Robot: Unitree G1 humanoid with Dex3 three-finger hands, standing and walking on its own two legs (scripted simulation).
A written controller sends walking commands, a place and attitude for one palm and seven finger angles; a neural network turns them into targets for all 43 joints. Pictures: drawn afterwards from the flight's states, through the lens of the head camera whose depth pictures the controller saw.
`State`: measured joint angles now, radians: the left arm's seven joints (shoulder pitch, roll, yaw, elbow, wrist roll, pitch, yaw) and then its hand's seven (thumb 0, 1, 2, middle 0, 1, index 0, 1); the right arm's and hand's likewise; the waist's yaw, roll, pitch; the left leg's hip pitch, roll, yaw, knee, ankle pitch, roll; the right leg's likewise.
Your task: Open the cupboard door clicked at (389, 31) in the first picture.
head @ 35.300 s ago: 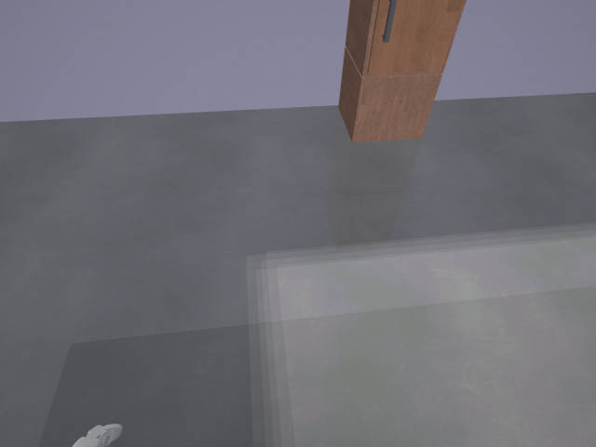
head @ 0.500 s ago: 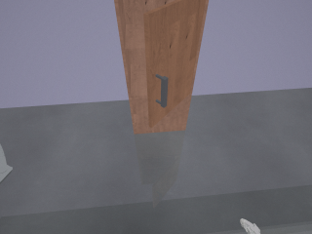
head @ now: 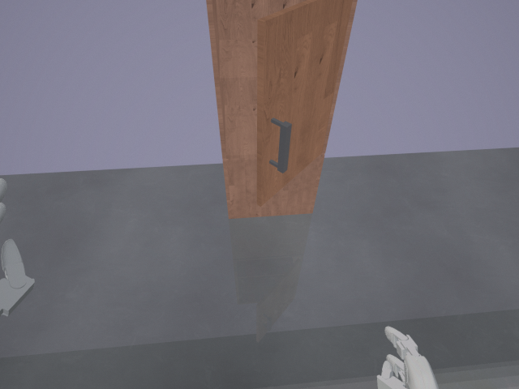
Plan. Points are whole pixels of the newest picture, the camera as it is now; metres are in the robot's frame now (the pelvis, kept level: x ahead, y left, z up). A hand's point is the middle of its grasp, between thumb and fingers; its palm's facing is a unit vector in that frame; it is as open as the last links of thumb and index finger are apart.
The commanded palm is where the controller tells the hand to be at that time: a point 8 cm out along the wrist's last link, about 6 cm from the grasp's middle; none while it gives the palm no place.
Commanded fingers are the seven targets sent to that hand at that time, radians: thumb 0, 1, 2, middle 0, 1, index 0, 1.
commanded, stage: stop stepping back and stand still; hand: left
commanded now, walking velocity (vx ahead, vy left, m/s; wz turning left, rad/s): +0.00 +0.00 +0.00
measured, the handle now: (278, 145) +0.77 +0.00 -0.09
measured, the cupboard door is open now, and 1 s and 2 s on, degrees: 44 44 44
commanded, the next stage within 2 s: let the arm hang, fingers relaxed in 0.26 s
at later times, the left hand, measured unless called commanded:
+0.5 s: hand (93, 344) +0.19 +0.27 -0.03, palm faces +0.10 -0.86 -0.49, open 7.4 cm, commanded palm none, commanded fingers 0.00 0.90 0.90 -0.20 -0.30 -0.20 -0.30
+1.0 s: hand out of the picture +0.01 +0.22 -0.16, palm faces -0.01 -0.94 -0.33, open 7.3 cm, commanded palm none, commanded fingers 0.00 0.90 0.90 -0.20 -0.30 -0.20 -0.30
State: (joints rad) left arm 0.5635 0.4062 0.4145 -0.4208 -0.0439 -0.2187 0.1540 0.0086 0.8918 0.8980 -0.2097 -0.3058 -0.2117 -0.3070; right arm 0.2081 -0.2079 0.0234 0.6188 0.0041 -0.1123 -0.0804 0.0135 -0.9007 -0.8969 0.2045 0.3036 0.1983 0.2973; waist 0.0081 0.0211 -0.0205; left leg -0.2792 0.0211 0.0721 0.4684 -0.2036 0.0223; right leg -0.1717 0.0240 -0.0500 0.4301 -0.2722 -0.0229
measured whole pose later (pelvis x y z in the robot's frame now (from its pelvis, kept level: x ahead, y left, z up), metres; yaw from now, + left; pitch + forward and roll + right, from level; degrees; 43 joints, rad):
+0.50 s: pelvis -0.01 +0.01 -0.01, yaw +1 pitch +2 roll +0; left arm 0.28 0.35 0.13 0.26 0.03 -0.01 0.03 0.00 0.91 0.90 -0.20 -0.30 -0.20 -0.30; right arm 0.11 -0.31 0.00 0.79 -0.01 -0.07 0.00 0.01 -0.90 -0.90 0.21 0.30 0.20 0.30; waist 0.00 0.09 0.02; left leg -0.36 -0.02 0.08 0.53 -0.21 0.05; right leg -0.28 -0.03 -0.05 0.57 -0.32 0.00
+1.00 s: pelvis -0.01 -0.02 +0.00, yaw +1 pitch -2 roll +0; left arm 0.22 0.29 0.01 1.10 0.01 0.01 0.01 0.01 0.92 0.90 -0.20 -0.30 -0.20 -0.30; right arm 0.21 -0.27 -0.01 1.08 -0.02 0.02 -0.02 0.01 -0.90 -0.90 0.20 0.30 0.20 0.30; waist -0.01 0.04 0.08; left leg -0.23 0.03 0.04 0.43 -0.17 0.00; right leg -0.12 0.04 -0.08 0.40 -0.25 -0.06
